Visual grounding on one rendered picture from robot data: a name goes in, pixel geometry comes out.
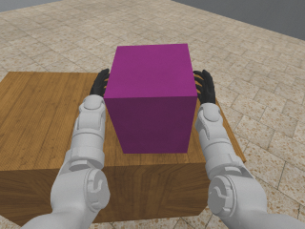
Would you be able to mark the carton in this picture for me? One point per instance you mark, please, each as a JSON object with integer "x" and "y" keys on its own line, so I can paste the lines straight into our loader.
{"x": 151, "y": 98}

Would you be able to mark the robot left hand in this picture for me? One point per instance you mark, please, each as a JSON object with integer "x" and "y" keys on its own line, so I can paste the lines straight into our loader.
{"x": 99, "y": 83}

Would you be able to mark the robot left upper arm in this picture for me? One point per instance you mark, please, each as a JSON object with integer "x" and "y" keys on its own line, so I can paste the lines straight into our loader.
{"x": 76, "y": 199}

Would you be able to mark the robot right hand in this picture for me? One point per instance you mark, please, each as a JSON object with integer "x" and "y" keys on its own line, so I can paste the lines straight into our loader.
{"x": 207, "y": 92}

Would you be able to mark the pedestal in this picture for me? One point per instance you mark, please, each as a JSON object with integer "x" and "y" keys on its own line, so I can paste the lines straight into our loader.
{"x": 38, "y": 111}

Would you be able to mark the robot left forearm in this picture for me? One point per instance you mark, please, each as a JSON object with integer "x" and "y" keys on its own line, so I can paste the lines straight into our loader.
{"x": 88, "y": 137}

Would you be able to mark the robot right upper arm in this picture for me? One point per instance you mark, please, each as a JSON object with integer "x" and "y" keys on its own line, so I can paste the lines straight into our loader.
{"x": 241, "y": 203}

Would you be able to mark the robot right forearm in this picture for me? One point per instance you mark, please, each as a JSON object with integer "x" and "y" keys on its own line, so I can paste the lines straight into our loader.
{"x": 216, "y": 146}

